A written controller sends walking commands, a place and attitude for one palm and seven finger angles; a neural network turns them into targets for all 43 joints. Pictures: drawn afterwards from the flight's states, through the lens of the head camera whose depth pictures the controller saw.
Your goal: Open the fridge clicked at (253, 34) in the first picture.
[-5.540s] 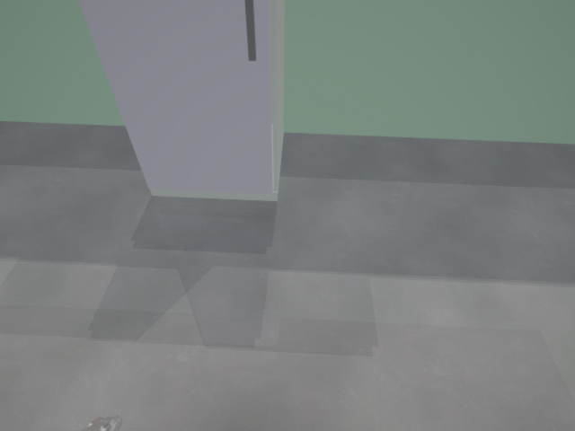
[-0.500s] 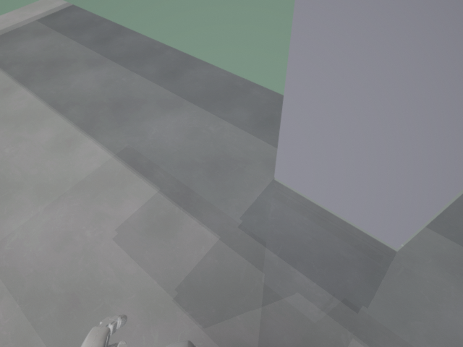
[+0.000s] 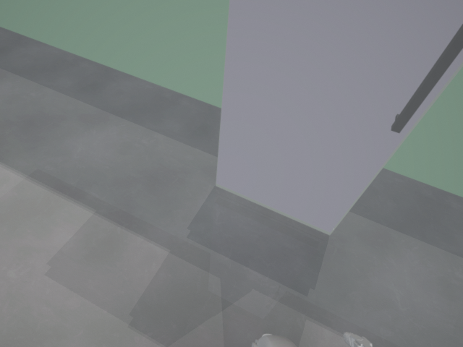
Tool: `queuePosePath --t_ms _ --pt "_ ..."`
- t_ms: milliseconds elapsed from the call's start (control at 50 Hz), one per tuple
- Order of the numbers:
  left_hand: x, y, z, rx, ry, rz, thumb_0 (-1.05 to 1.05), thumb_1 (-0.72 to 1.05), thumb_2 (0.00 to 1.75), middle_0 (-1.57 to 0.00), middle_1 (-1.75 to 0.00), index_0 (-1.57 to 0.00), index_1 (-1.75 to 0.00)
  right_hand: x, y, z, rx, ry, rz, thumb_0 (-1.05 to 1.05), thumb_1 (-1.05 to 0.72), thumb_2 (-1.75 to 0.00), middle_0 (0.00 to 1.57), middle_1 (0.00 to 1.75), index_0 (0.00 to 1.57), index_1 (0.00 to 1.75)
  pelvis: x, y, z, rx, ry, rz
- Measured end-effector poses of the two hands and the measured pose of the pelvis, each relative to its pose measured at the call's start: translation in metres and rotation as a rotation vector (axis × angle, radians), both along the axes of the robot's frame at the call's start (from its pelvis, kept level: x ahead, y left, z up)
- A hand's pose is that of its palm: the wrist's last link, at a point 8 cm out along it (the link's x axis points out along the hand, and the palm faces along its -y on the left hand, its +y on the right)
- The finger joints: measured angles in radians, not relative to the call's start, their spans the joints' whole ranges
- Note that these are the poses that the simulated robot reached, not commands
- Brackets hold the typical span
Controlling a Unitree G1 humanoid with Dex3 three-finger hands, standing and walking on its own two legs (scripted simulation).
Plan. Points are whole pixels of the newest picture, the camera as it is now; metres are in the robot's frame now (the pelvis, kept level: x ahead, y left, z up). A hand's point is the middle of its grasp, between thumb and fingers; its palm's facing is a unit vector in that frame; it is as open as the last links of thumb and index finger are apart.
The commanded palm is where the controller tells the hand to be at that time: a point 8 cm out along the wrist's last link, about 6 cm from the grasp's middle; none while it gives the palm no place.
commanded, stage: turn to face it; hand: right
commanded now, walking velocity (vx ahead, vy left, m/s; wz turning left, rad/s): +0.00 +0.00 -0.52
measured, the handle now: (441, 61) +0.71 -0.40 +0.18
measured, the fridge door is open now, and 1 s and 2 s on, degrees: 0 0 0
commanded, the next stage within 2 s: take the last steps up to it in 0.48 s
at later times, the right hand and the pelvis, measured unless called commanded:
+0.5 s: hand out of the picture -0.03 -0.26 -0.17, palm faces +0.28 +0.92 -0.26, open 7.4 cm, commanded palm none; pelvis -0.01 -0.04 +0.00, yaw -13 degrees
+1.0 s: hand out of the picture -0.08 -0.14 -0.16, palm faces +0.41 +0.90 -0.15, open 7.4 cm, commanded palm none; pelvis +0.03 -0.02 +0.01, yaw -20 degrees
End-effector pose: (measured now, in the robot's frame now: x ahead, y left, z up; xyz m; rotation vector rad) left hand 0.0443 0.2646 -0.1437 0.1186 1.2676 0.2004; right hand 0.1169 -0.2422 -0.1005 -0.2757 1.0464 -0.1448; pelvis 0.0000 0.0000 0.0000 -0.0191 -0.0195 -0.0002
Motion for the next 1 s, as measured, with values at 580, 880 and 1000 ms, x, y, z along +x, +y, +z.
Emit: queuePosePath --t_ms 580,880,1000 --pt "0.086 -0.094 0.021 0.004 -0.092 -0.371 0.0 0.9 0.9 -0.21 -0.3 -0.2 -0.3 -0.155 -0.056 -0.028 0.066 0.207 -0.381 0.01 -0.91 -0.9 0.2 0.3 0.19 0.3 -0.014 -0.033 0.005 0.025 -0.005 -0.253" --pt "0.063 -0.052 0.006 -0.036 0.049 -0.358 0.0 0.9 0.9 -0.2 -0.3 -0.2 -0.3 -0.186 0.03 -0.021 0.139 0.228 -0.455 0.01 -0.91 -0.9 0.2 0.3 0.2 0.3 0.011 -0.007 0.011 -0.001 -0.012 -0.321" --pt "0.077 -0.065 0.011 -0.002 0.098 -0.386 0.0 0.91 0.9 -0.2 -0.3 -0.19 -0.3 -0.219 0.053 -0.03 0.23 0.357 -0.527 0.01 -0.91 -0.9 0.2 0.3 0.2 0.3 0.028 -0.022 0.011 0.02 -0.003 -0.344"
